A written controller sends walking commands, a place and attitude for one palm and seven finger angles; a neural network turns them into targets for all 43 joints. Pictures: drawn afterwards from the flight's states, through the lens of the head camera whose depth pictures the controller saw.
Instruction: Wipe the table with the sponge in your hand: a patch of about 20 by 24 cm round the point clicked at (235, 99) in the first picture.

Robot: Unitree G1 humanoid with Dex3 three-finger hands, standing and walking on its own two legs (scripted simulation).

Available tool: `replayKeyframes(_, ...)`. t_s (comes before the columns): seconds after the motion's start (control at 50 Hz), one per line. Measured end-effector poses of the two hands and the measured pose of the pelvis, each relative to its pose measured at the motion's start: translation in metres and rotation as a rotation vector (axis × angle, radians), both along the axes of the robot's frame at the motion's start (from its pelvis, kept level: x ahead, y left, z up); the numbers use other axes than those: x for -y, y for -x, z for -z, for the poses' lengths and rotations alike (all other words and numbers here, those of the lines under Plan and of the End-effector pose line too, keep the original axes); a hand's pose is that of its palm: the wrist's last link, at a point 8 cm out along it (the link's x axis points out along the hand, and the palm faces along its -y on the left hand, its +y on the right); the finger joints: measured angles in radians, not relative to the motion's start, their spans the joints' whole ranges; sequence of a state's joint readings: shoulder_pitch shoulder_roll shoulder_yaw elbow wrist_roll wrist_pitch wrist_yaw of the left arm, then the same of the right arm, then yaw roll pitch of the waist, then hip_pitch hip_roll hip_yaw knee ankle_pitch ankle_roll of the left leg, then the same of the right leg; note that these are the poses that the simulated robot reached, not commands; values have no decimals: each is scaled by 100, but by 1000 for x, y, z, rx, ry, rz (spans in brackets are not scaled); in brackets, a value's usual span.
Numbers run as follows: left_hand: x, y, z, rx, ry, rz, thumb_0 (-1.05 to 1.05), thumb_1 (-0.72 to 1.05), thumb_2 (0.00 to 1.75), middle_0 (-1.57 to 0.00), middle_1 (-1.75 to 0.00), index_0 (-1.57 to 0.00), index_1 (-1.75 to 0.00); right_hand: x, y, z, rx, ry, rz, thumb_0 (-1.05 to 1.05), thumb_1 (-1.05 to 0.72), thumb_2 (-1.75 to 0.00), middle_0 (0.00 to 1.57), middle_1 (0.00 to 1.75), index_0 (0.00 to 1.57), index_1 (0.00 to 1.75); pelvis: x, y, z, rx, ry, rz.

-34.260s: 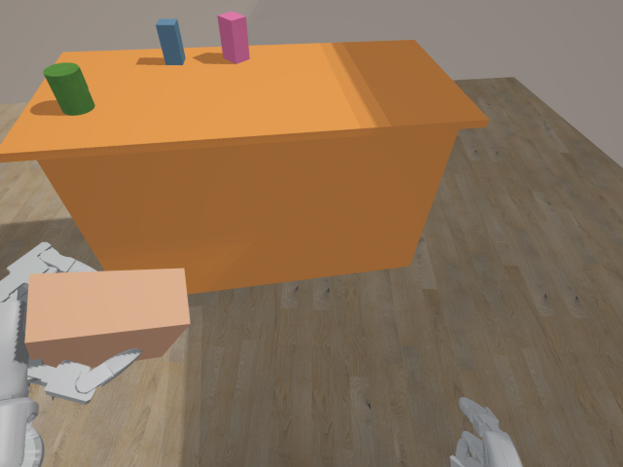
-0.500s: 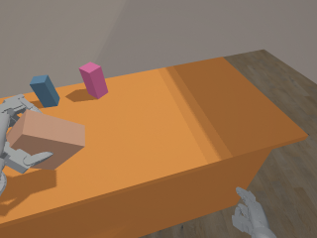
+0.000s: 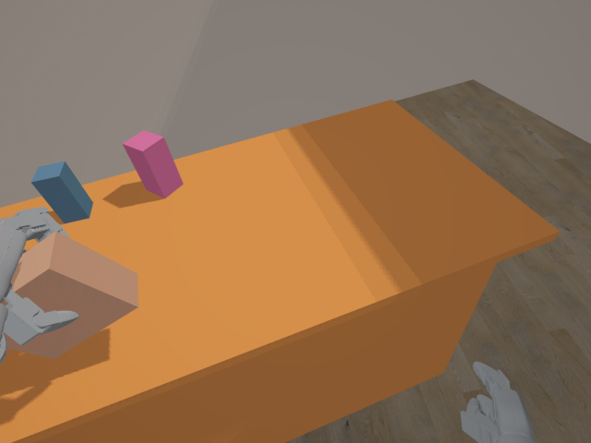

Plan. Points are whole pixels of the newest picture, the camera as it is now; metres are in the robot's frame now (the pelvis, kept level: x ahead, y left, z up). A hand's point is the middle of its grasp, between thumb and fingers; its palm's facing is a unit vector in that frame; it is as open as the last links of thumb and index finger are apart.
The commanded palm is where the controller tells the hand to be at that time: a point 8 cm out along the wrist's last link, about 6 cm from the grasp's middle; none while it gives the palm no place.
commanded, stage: turn the palm down, sponge in hand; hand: left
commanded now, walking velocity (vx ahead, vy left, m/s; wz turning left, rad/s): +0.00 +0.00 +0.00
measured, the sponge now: (69, 305) +0.23 +0.32 +0.12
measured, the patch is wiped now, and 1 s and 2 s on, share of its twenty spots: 0.00 0.00 0.00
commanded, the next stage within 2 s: move the sponge above the wiping area in 1.14 s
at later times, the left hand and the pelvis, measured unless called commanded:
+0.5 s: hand (38, 282) +0.23 +0.33 +0.17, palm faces +0.13 -0.24 -0.96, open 9.9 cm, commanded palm +0.17 +0.32 +0.25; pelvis -0.01 +0.04 +0.02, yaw +1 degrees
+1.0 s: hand (71, 290) +0.23 +0.29 +0.15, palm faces +0.08 -0.15 -0.99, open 9.8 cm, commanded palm +0.18 +0.31 +0.25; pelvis -0.01 +0.03 +0.02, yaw +0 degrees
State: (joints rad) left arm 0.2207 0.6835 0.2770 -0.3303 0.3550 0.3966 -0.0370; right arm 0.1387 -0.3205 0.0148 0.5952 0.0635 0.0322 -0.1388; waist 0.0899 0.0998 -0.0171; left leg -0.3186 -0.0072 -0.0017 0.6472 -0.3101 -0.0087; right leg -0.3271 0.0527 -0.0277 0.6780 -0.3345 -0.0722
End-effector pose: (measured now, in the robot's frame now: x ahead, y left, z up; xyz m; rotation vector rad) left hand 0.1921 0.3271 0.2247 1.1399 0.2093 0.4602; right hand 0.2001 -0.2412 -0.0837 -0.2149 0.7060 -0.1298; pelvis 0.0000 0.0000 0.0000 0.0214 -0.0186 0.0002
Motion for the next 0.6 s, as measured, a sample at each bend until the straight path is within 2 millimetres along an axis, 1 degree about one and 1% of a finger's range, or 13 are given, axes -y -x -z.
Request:
replayKeyframes(0.04,4,-2,8,-35,7,40,0,-52,105,-78,-139,-78,-139,-9,-4,-6,26,-3,-7,1,-91,-90,20,30,20,30,-4,1,-1,2,2,0)
replayKeyframes(0.1,27,-2,14,-23,1,172,0,-52,104,-78,-139,-78,-139,-27,-12,-17,76,-9,-28,1,-91,-90,20,30,20,30,-10,2,-3,11,8,3)
replayKeyframes(0.14,42,-1,10,13,-26,256,0,-51,104,-78,-139,-78,-139,-41,-17,-25,106,-15,-52,1,-91,-90,20,30,20,30,-15,2,-4,17,12,3)
replayKeyframes(0.18,47,1,2,59,-67,290,0,-52,104,-78,-139,-79,-139,-55,-23,-31,125,-30,-78,1,-91,-90,20,30,20,30,-19,3,-6,26,15,6)
replayKeyframes(0.2,46,1,-4,83,-89,282,0,-52,104,-78,-138,-79,-139,-62,-26,-33,129,-38,-92,1,-90,-90,20,30,20,30,-21,3,-7,30,16,5)
replayKeyframes(0.24,35,1,-17,125,-126,218,0,-52,104,-79,-138,-79,-138,-75,-32,-36,128,-57,-121,1,-90,-90,20,30,20,30,-25,4,-9,36,17,4)
replayKeyframes(0.32,-3,-1,-34,131,-150,16,0,-52,104,-79,-139,-79,-139,-97,-39,-39,114,-92,-162,1,-90,-90,20,30,20,30,-31,8,-12,41,17,2)
replayKeyframes(0.38,-23,-2,-31,61,-141,-89,0,-52,104,-78,-139,-79,-139,-99,-38,-40,104,-94,-151,1,-90,-90,20,30,19,31,-35,10,-14,39,16,-4)
replayKeyframes(0.42,-25,-3,-21,0,-121,-98,0,-52,104,-78,-139,-78,-139,-98,-38,-40,97,-86,-155,1,-90,-90,20,30,19,30,-37,12,-15,38,17,-10)
replayKeyframes(0.46,-18,-5,-6,-63,-107,-57,0,-51,104,-78,-140,-78,-140,-99,-38,-40,92,-75,-160,1,-90,-90,20,30,19,30,-40,12,-16,39,16,-12)
replayKeyframes(0.52,4,-9,12,-130,-122,59,0,-51,104,-78,-140,-78,-140,-99,-39,-40,91,-54,-168,1,-90,-90,20,30,19,31,-42,12,-16,43,15,-7)
replayKeyframes(0.56,18,-10,15,-138,-169,135,0,-51,104,-78,-139,-79,-139,-98,-39,-41,89,-41,-174,1,-90,-90,20,30,20,31,-43,11,-16,51,13,0)
replayKeyframes(0.6,25,-12,7,-102,-235,176,0,-51,104,-79,-139,-79,-139,-97,-40,-41,87,-31,-180,1,-90,-90,20,30,20,32,-42,9,-16,58,13,7)
